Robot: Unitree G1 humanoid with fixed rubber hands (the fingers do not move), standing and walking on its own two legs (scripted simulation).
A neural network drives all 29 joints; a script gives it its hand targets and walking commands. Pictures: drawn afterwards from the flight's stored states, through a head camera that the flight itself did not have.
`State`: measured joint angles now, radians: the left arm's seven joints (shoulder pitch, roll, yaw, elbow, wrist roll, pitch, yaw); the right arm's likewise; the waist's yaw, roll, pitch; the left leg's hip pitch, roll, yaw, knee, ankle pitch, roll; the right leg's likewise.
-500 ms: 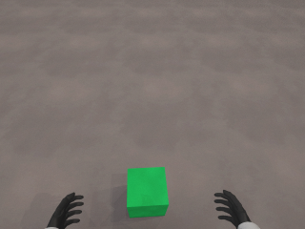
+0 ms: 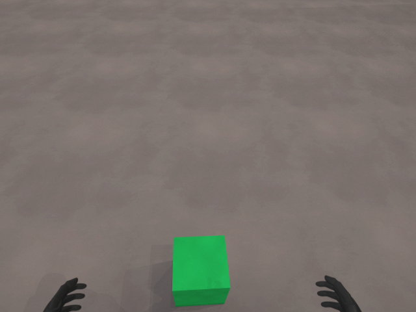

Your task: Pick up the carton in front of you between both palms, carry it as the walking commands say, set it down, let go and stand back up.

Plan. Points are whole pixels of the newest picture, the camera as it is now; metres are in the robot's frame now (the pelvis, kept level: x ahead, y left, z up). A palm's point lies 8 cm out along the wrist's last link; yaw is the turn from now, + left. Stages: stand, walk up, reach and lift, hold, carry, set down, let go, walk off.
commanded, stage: stand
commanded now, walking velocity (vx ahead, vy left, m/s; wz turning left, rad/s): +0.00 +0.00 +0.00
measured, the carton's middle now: (199, 271) +0.41 +0.00 -0.65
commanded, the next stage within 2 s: none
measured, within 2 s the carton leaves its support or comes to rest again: neither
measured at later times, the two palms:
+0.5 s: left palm out of the picture +0.13 +0.30 -0.09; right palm out of the picture +0.13 -0.29 -0.08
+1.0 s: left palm out of the picture +0.09 +0.31 -0.09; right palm out of the picture +0.09 -0.30 -0.09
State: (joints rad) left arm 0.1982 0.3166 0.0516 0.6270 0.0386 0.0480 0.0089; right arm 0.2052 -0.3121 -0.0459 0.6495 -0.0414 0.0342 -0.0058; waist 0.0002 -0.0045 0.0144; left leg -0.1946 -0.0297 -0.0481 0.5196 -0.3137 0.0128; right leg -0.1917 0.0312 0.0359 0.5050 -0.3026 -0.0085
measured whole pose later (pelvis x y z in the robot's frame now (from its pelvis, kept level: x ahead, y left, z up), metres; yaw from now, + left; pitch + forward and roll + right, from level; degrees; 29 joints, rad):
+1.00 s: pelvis -0.01 +0.00 +0.01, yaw +0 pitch -2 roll +0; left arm 0.15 0.37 0.01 0.97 0.02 -0.01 0.02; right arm 0.14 -0.37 -0.01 0.96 -0.02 -0.01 -0.02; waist 0.00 -0.01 0.02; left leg -0.11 -0.03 -0.04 0.38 -0.23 0.02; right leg -0.11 0.02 0.04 0.37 -0.22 0.00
